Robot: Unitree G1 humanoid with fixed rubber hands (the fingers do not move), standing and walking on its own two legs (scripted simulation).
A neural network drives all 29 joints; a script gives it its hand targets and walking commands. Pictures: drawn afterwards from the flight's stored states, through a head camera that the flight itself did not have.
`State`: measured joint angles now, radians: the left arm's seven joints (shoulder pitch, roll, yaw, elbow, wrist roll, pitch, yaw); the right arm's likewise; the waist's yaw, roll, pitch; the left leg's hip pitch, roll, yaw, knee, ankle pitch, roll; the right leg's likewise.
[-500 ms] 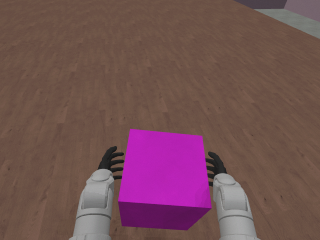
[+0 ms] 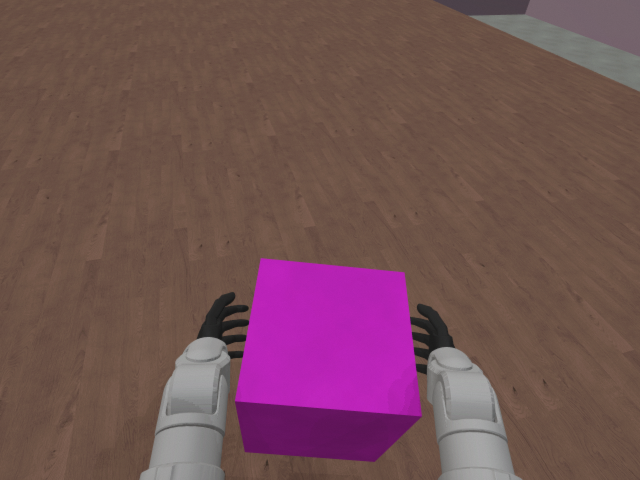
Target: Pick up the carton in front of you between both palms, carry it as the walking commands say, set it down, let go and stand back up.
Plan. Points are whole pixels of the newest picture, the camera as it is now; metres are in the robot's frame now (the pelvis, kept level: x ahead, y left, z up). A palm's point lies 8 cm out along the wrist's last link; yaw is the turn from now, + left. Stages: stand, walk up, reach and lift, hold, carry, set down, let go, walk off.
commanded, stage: hold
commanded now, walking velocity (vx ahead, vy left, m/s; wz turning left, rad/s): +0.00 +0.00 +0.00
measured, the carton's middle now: (321, 366) +0.33 +0.01 -0.06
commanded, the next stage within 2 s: set down in 0.30 s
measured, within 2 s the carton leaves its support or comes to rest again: neither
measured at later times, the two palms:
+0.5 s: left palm (221, 348) +0.30 +0.14 +0.03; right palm (442, 361) +0.30 -0.15 +0.02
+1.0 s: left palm (226, 379) +0.36 +0.17 -0.18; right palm (388, 392) +0.35 -0.12 -0.18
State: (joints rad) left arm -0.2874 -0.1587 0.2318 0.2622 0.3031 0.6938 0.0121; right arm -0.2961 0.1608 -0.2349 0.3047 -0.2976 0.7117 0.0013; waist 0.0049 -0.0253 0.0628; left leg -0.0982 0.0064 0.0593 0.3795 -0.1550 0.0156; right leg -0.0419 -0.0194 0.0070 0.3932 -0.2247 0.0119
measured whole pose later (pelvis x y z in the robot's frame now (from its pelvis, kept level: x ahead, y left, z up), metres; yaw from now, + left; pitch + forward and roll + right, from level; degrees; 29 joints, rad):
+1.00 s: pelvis -0.05 +0.00 -0.09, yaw -2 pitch +29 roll -2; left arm -0.71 -0.08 0.41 0.49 0.29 0.23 -0.01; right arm -0.65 0.20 -0.40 0.49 -0.21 0.21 -0.16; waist 0.05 -0.05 0.06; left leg -1.22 0.01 -0.01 1.00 -0.28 0.01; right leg -1.16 0.04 0.02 1.01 -0.36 0.02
